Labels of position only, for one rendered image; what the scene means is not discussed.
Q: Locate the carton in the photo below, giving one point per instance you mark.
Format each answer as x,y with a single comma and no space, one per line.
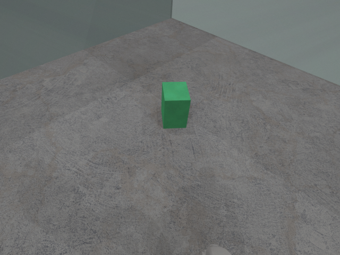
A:
175,104

